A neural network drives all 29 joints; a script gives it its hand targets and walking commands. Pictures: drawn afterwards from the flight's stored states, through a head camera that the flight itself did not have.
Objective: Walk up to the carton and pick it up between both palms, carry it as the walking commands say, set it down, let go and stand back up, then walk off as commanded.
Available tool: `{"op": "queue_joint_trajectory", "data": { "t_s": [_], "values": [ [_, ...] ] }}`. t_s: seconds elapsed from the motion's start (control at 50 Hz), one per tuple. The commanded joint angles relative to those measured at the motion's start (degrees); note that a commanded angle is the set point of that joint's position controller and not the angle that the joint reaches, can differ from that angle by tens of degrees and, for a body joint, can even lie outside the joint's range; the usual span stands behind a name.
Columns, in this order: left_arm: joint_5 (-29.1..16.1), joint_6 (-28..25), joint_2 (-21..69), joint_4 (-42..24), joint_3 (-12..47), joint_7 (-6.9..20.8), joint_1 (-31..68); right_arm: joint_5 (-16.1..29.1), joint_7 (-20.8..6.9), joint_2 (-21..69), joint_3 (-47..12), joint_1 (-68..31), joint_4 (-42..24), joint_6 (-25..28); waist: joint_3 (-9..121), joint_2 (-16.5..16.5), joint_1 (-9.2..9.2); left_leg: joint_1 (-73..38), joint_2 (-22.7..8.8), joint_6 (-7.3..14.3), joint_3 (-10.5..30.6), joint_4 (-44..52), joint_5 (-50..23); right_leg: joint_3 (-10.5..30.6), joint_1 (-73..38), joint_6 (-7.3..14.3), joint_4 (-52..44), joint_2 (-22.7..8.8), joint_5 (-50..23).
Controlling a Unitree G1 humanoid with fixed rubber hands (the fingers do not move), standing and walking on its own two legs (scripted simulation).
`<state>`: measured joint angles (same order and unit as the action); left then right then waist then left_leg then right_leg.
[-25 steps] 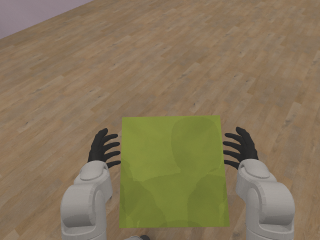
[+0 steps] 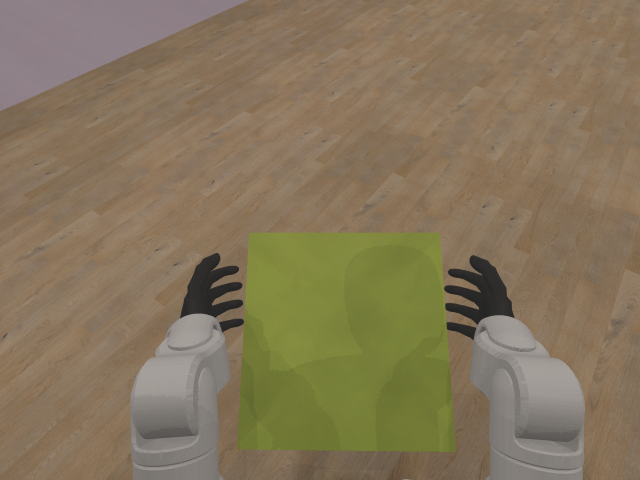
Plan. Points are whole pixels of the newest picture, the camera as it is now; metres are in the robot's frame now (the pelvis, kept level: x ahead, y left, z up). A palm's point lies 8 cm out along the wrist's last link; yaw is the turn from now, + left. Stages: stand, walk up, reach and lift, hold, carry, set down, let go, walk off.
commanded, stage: carry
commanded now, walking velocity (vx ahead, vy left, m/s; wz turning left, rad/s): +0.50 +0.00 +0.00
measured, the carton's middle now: (342, 335) +0.30 +0.00 +0.00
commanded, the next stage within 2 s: none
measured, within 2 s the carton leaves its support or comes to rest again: neither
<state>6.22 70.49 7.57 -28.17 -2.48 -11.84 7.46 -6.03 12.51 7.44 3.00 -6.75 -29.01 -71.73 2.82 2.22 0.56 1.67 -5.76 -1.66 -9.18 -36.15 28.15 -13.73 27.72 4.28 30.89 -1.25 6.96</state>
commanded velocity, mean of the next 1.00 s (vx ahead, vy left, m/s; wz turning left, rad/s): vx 1.00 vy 0.00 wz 0.00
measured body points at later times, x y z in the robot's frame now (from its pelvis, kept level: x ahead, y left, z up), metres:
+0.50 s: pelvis +0.38 +0.03 +0.01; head +0.39 +0.03 +0.46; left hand +0.66 +0.18 +0.09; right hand +0.64 -0.14 +0.09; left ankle +0.45 +0.12 -0.72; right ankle +0.15 -0.07 -0.64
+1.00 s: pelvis +0.84 -0.02 +0.01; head +0.88 -0.02 +0.46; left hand +1.10 +0.16 +0.08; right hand +1.12 -0.16 +0.07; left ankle +0.67 +0.12 -0.59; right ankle +0.88 -0.10 -0.72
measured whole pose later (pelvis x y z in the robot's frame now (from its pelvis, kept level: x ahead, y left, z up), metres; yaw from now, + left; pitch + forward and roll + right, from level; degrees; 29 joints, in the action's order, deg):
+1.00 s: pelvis +0.84 -0.02 +0.01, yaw +2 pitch +4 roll -1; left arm 5.4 70.7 7.6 -24.8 -3.0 -12.3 7.3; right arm -6.4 12.6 7.5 3.4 -6.7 -25.5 -72.0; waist 0.0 1.5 2.2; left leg 22.4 -5.9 0.1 0.2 -74.3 15.9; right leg -14.7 21.5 4.0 29.6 -2.0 12.3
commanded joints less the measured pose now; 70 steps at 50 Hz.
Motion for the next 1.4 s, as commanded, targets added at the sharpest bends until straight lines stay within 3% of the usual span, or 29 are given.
{"op": "queue_joint_trajectory", "data": {
  "t_s": [0.0,0.04,0.06,0.2,0.34,0.4,0.42,0.44,0.46,0.48,0.52,0.56,0.72,0.78,0.82,0.84,0.86,0.88,0.9,0.94,0.98,1.1,1.14,1.22,1.26,1.28,1.3,1.34,1.38],
  "values": [
    [-23.0,0.2,54.4,-2.9,34.8,14.8,18.2,22.1,-14.9,51.8,-37.6,-21.9,-5.7,0.2,23.6,-16.9,1.02,34.2,5.1,1.2,5.8,-38.6,-2.9,39.7,-45.9,9.4,-14.8,-22.6,-2.6],
    [-23.4,-0.8,58.8,-5.3,36.0,15.6,22.1,23.6,-15.7,57.2,-39.0,-24.9,-5.8,1.3,21.7,-5.7,0.99,33.2,0.1,2.5,11.3,-37.1,-9.5,31.2,-37.4,7.0,-16.0,-20.9,-2.8],
    [-23.6,-1.3,61.1,-6.1,36.1,15.9,23.4,24.2,-16.1,59.1,-39.2,-25.9,-5.9,1.9,19.7,-4.2,1.07,32.7,-1.3,2.2,11.2,-33.3,-11.0,27.7,-34.1,6.0,-17.4,-19.9,0.9],
    [-25.5,-2.2,59.3,-7.8,37.6,16.7,23.6,21.9,-15.1,58.5,-38.5,-23.4,-6.5,4.1,13.6,-7.5,0.68,35.9,-0.7,0.3,4.8,-11.4,-17.2,16.6,-35.3,4.4,-23.5,-16.4,4.5],
    [-24.0,-0.4,52.5,-7.4,35.6,15.4,19.2,21.5,-14.0,54.5,-37.7,-20.8,-7.0,2.0,8.4,-11.5,0.64,27.6,3.7,1.4,-5.1,7.3,-24.7,6.2,-37.0,1.7,-19.5,-11.9,-26.9],
    [-23.4,0.4,50.7,-7.5,35.8,14.8,18.8,21.6,-13.6,53.4,-37.2,-19.6,-6.3,1.3,15.9,-11.6,-1.14,6.7,7.1,3.0,-10.1,11.6,-23.8,0.2,-34.0,-1.7,-0.9,-10.7,-43.8],
    [-23.0,0.7,50.1,-7.7,35.9,14.8,19.8,22.0,-13.7,53.0,-37.2,-18.8,-5.7,1.3,20.4,-6.9,-3.02,-11.2,3.6,5.0,-2.5,10.9,-17.3,0.7,-19.6,-3.3,14.0,-8.4,-35.2],
    [-23.4,0.9,51.5,-8.9,37.1,15.0,22.1,22.3,-13.8,52.6,-36.5,-20.6,-5.4,1.4,24.8,9.9,-3.19,-22.8,-14.2,12.3,30.3,19.3,4.3,1.0,0.4,-6.1,34.5,-0.9,-12.6],
    [-23.1,0.7,52.9,-8.1,37.3,15.2,21.8,22.9,-14.1,53.7,-37.7,-22.0,-6.4,1.6,22.6,12.9,-1.92,-25.4,-19.0,15.1,42.3,25.0,-6.8,8.0,14.6,-5.2,46.0,3.5,14.6],
    [-23.4,0.4,55.3,-7.1,37.5,15.4,22.2,23.6,-14.6,56.3,-37.8,-22.9,-6.9,1.7,22.7,7.1,-1.98,-23.5,-19.0,14.4,35.3,21.4,-19.6,13.4,17.3,-4.2,50.2,-1.2,13.7],
    [-23.6,-0.7,59.9,-5.5,37.5,15.8,22.8,25.5,-15.7,60.1,-38.8,-26.6,-7.1,2.5,19.5,-0.1,-1.66,-14.4,-15.2,9.6,23.5,21.5,-21.4,15.8,15.2,-3.8,42.5,-5.8,8.9],
    [-23.1,-1.7,61.7,-4.7,36.8,15.8,22.7,26.7,-16.4,61.3,-38.7,-27.2,-7.6,3.2,16.1,2.5,-1.10,-10.4,-12.4,6.7,15.6,25.8,-16.5,13.4,13.6,-4.4,32.0,-7.4,4.8],
    [-21.3,-1.5,57.0,-4.8,37.0,13.8,19.5,24.5,-16.1,53.9,-36.6,-22.0,-7.5,2.7,5.9,6.4,-1.76,-8.2,-5.8,6.0,-1.8,31.1,-32.5,1.8,6.2,-4.7,1.7,-3.0,-7.9],
    [-20.8,-0.4,53.8,-4.7,36.0,13.6,19.9,23.3,-15.3,51.0,-36.2,-21.3,-7.8,1.8,7.6,7.8,-1.28,-7.7,-7.2,5.2,-5.4,25.4,-56.5,-1.8,-6.2,-3.2,-0.8,-0.2,-9.6],
    [-20.4,-0.2,51.9,-4.3,34.4,13.6,19.2,22.7,-15.0,49.7,-36.2,-21.9,-7.9,1.4,15.0,7.9,0.63,-4.7,-6.7,4.4,-7.0,6.8,-66.0,-3.9,-23.1,-2.8,-0.5,3.1,-3.9],
    [-20.2,-0.1,51.3,-4.0,33.3,13.6,18.4,22.5,-15.0,48.6,-35.6,-23.8,-7.9,1.0,19.9,4.2,3.12,3.0,-4.6,3.6,-6.8,-10.1,-59.8,-1.0,-34.9,-2.8,-1.0,2.5,3.9],
    [-20.6,-0.1,51.0,-3.9,33.7,13.8,20.2,21.7,-14.9,47.9,-36.2,-22.9,-7.5,0.6,23.8,-11.4,3.06,25.2,1.3,0.7,-3.4,-31.3,-43.5,29.7,-48.1,5.3,-8.7,-13.5,28.5],
    [-22.6,-0.2,54.2,-3.2,34.9,14.2,21.2,21.7,-15.1,49.7,-37.0,-23.0,-7.2,0.6,22.5,-17.9,1.46,36.6,8.6,1.4,4.4,-46.3,-10.2,46.1,-48.8,10.1,-17.3,-21.2,18.4],
    [-23.9,-0.5,56.4,-4.8,36.2,14.7,22.5,21.6,-15.0,53.1,-36.9,-23.3,-6.2,1.0,24.2,-12.0,1.26,38.2,3.8,2.8,11.7,-51.5,-9.1,39.3,-47.0,9.4,-14.4,-21.2,1.9],
    [-24.4,-1.9,60.3,-6.5,36.1,15.3,24.8,23.5,-15.6,58.3,-37.7,-25.8,-6.0,2.5,22.5,-4.8,0.81,34.3,-1.4,2.8,12.7,-44.2,-12.6,28.7,-38.1,5.8,-12.7,-19.5,-9.1],
    [-25.3,-2.5,63.2,-6.5,36.4,16.3,24.5,23.5,-15.7,60.6,-38.3,-26.1,-6.2,3.8,21.9,-5.6,0.31,32.5,-2.8,1.3,11.6,-35.9,-14.9,21.7,-35.2,3.2,-14.9,-16.9,-4.9],
    [-25.7,-2.8,58.3,-7.5,36.9,16.7,21.3,21.1,-14.7,58.0,-37.9,-22.5,-6.6,4.9,11.6,-9.9,0.24,33.7,-0.4,0.1,3.3,-8.1,-22.0,9.3,-33.9,2.6,-21.8,-13.0,-9.4],
    [-25.0,-2.1,55.8,-7.2,36.4,16.3,19.6,20.8,-14.4,56.6,-37.5,-20.7,-6.6,4.1,8.6,-10.7,0.12,29.4,2.1,0.2,-2.0,2.4,-26.1,5.1,-32.8,1.7,-23.2,-10.5,-17.0],
    [-23.4,-0.7,51.1,-7.0,35.4,15.3,17.4,21.2,-13.7,53.9,-37.2,-19.2,-6.2,2.5,12.3,-14.5,-0.48,13.4,6.7,1.8,-8.2,7.8,-28.7,1.8,-35.3,-0.5,-10.6,-11.1,-49.9],
    [-22.8,0.0,49.4,-7.9,35.7,15.1,19.9,21.8,-13.7,52.8,-37.2,-19.3,-5.9,2.2,20.1,-8.7,-3.71,-11.4,5.5,4.3,-3.7,9.5,-18.3,1.1,-20.0,-3.1,17.3,-8.3,-41.0],
    [-22.7,0.3,49.9,-8.3,35.9,15.3,21.6,22.5,-13.8,52.4,-37.3,-22.1,-6.1,2.1,22.1,5.1,-3.41,-19.6,-9.1,8.6,21.4,16.5,0.0,2.0,-2.8,-4.9,35.8,-1.3,-17.2],
    [-23.0,0.5,52.1,-7.6,36.7,15.2,21.3,22.7,-14.1,52.7,-36.8,-22.7,-5.4,1.7,22.6,16.2,-2.00,-25.0,-17.9,13.9,42.1,26.1,-7.2,7.0,13.3,-4.4,47.3,5.3,14.7],
    [-22.6,-0.2,56.8,-4.7,36.4,15.5,21.3,23.9,-15.1,57.8,-37.4,-24.6,-4.9,2.1,22.6,3.9,-1.94,-20.5,-16.6,12.3,30.5,19.8,-28.8,16.3,16.3,-3.3,50.5,-3.2,10.4],
    [-22.5,-1.3,60.5,-3.7,35.7,15.6,21.8,26.1,-16.3,61.1,-38.0,-27.8,-5.9,2.9,19.7,0.5,-1.32,-12.4,-12.9,7.5,19.8,22.0,-25.2,15.7,13.5,-3.6,40.9,-6.0,5.8]
  ]
}}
